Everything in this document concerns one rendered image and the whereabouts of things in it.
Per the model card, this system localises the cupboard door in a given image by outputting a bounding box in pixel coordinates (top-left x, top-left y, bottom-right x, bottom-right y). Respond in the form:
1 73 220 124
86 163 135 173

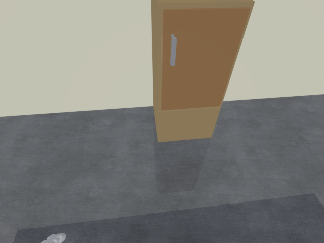
161 7 250 110

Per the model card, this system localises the handle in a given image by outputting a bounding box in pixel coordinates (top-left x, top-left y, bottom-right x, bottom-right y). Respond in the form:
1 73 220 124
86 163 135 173
170 34 177 66

